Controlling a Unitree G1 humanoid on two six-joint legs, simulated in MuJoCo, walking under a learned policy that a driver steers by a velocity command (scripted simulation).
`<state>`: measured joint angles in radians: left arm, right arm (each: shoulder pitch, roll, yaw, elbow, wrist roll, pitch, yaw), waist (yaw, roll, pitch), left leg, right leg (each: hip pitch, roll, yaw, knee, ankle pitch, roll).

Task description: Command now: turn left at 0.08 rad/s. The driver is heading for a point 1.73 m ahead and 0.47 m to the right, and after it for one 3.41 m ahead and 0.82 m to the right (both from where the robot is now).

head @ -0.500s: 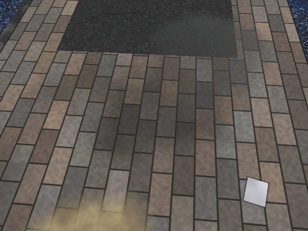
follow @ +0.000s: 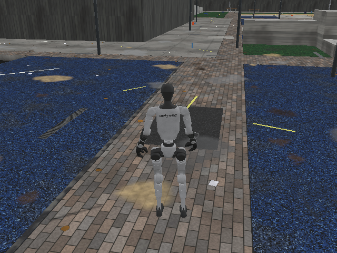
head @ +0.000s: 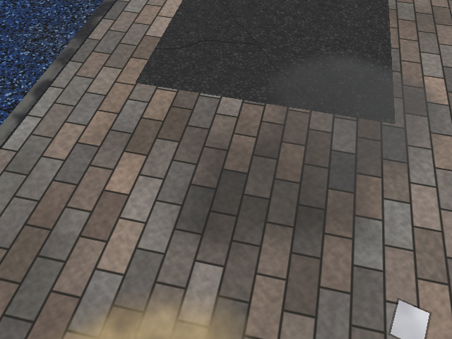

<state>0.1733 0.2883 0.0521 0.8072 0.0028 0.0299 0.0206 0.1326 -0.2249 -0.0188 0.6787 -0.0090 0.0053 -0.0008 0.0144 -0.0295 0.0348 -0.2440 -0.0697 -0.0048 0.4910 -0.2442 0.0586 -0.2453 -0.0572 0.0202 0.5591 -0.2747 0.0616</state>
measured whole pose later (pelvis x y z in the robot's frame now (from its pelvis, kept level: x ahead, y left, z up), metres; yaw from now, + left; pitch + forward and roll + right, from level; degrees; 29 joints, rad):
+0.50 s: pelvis +0.01 -0.02 +0.00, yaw +0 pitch -2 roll +0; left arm 0.18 0.24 0.02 0.94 0.01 -0.01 0.03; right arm 0.18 -0.24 -0.04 0.88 -0.01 0.01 -0.03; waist 0.00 0.00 0.04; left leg -0.20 -0.03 -0.02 0.50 -0.26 0.02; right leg -0.17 -0.02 0.00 0.49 -0.29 0.02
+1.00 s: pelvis +0.01 -0.02 +0.00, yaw +0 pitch -2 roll +0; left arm 0.24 0.23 0.01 1.05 -0.01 -0.01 0.04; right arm 0.20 -0.22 -0.04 1.06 0.01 0.01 -0.04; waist 0.00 0.00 0.02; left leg -0.21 -0.03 -0.02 0.54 -0.33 0.03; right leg -0.18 -0.01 0.01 0.54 -0.37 -0.01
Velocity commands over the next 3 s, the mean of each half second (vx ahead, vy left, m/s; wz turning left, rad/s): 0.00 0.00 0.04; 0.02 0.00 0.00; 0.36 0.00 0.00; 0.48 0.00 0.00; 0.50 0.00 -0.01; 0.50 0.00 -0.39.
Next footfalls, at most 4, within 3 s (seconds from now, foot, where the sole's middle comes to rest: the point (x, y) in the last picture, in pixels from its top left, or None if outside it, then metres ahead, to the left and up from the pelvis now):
1.58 left None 0.42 0.08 -0.77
2.12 right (289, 273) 0.71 -0.18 -0.77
2.66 left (219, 192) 1.02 0.06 -0.77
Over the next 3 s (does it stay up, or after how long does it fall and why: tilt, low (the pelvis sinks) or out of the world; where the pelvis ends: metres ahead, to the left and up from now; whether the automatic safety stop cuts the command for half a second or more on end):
stays up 1.01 -0.05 0.01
